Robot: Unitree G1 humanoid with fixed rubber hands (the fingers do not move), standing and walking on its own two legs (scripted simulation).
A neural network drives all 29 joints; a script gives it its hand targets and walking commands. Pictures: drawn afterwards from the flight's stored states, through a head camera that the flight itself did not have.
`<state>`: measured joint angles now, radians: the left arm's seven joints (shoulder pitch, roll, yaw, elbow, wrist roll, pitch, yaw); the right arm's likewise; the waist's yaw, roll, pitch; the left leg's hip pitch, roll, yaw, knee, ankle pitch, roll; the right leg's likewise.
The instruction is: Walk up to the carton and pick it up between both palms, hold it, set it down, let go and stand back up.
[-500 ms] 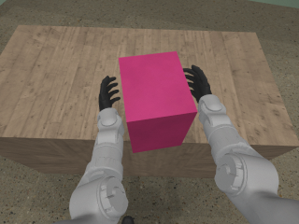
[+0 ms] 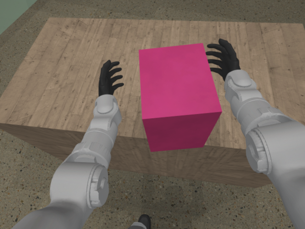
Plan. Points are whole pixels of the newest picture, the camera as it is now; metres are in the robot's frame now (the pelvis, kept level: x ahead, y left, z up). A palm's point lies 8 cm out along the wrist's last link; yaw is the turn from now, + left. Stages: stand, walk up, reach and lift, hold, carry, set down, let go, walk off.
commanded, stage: set down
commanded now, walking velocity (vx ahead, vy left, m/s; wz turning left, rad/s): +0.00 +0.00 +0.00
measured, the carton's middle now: (173, 103) +0.46 +0.05 -0.01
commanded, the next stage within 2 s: none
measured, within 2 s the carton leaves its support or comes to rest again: neither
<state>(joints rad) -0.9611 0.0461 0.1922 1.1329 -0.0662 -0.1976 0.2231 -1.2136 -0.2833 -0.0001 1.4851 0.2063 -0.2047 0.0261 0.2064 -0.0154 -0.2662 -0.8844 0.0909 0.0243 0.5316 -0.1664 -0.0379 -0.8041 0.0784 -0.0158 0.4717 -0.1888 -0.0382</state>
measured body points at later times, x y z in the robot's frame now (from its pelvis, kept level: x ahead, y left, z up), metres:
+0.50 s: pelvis -0.01 +0.00 +0.01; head +0.08 -0.03 +0.45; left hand +0.45 +0.21 +0.14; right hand +0.53 -0.11 +0.14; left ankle +0.01 +0.14 -0.72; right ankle -0.01 -0.09 -0.72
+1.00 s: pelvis -0.03 -0.01 +0.02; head +0.04 +0.00 +0.46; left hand +0.35 +0.20 +0.05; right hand +0.44 -0.15 +0.08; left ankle +0.01 +0.14 -0.72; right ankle -0.01 -0.09 -0.72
